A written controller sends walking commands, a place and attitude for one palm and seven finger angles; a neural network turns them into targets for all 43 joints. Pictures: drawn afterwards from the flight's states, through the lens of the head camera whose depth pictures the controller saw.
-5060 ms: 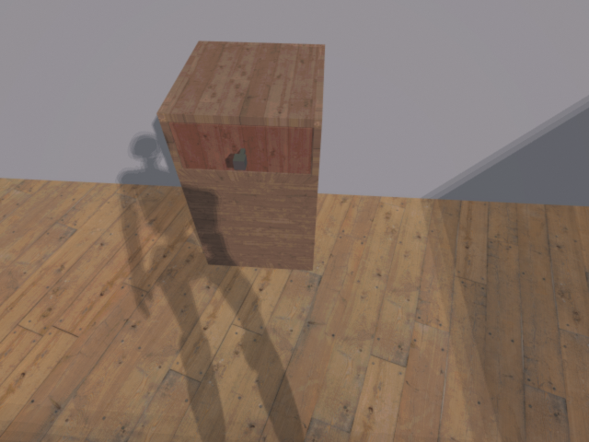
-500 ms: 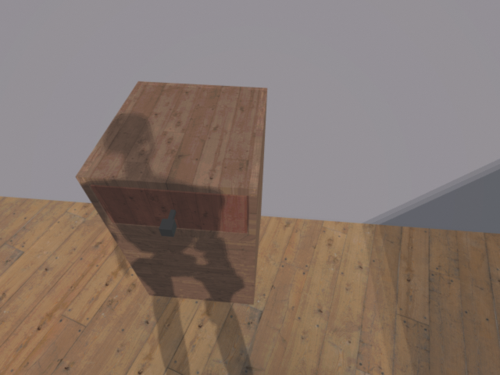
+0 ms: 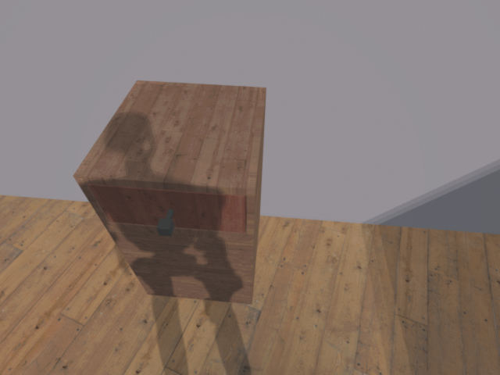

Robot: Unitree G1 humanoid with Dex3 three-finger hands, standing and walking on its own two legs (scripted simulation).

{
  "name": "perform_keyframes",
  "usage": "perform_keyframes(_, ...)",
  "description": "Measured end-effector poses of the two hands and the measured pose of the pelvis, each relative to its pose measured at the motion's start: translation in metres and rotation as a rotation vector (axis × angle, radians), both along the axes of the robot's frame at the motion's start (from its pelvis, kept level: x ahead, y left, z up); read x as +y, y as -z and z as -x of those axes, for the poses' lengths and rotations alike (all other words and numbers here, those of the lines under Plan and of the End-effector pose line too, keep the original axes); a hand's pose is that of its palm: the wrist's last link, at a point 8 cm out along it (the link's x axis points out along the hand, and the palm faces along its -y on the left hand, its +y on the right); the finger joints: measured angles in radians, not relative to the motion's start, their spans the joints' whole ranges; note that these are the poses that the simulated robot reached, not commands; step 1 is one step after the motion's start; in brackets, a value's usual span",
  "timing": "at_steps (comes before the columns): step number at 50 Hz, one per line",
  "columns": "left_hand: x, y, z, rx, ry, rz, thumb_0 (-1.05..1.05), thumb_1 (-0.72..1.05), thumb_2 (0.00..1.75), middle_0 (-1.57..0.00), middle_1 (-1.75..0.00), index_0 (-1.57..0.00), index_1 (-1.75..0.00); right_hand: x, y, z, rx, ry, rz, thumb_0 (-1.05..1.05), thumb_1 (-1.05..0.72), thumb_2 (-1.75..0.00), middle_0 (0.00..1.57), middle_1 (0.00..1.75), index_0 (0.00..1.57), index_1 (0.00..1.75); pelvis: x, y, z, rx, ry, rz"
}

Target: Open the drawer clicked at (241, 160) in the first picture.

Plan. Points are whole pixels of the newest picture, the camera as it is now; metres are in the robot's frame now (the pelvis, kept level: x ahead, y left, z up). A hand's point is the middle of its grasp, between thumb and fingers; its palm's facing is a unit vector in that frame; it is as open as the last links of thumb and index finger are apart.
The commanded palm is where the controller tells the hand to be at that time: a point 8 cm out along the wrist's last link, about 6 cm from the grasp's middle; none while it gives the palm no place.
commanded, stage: look again from close up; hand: left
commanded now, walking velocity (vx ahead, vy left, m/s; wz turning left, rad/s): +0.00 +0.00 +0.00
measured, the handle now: (167, 221) +0.49 +0.25 -0.16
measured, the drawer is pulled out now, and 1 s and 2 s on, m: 0.00 0.00 0.00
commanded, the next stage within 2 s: raise the hand with hooked fingers in 0.18 s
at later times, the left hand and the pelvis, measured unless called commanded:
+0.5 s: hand (121, 367) +0.15 +0.21 -0.07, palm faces -0.13 -0.59 -0.79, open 7.6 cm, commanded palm +0.11 +0.22 -0.04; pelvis -0.02 +0.02 -0.02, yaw +0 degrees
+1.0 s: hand (113, 326) +0.19 +0.23 -0.03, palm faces +0.04 -0.14 -0.99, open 10.3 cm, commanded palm +0.16 +0.23 +0.02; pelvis -0.04 +0.02 -0.04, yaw +0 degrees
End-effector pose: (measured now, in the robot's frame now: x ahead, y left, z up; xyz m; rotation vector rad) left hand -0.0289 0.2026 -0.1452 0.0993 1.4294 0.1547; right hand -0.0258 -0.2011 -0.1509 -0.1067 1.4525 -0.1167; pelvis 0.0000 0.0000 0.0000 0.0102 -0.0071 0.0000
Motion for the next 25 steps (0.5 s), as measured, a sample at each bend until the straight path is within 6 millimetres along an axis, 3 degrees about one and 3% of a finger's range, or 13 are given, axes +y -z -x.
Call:
perform_keyframes(15,-0.001,0.0,-0.001,-0.005,0.002,-0.009,0.0,0.91,0.9,-0.2,-0.3,-0.2,-0.3,0.0,0.001,0.0,0.001,0.005,-0.005,0.0,-0.91,-0.9,0.2,0.3,0.2,0.3,-0.001,0.001,0.0,0.005,0.002,0.003)
perform_keyframes(17,0.011,-0.014,-0.019,-0.073,0.133,-0.073,0.04,0.94,0.9,-0.2,-0.3,-0.21,-0.31,-0.008,0.0,-0.009,-0.078,0.003,0.037,0.02,-0.92,-0.9,0.2,0.3,0.2,0.3,0.002,0.003,0.002,0.006,0.035,0.005)
perform_keyframes(21,0.045,-0.076,-0.086,-0.428,0.315,-0.347,0.08,0.94,0.88,-0.21,-0.32,-0.21,-0.32,-0.031,-0.006,-0.051,-0.37,0.038,0.116,0.03,-0.93,-0.9,0.2,0.3,0.21,0.3,0.009,0.008,0.01,0.031,0.017,-0.009)
perform_keyframes(25,0.038,-0.131,-0.163,-0.762,0.653,-0.665,0.06,0.87,0.86,-0.21,-0.36,-0.21,-0.36,-0.047,-0.019,-0.113,-0.618,-0.045,0.149,0.03,-0.92,-0.9,0.2,0.3,0.2,0.3,0.016,0.019,0.023,0.097,0.003,-0.02)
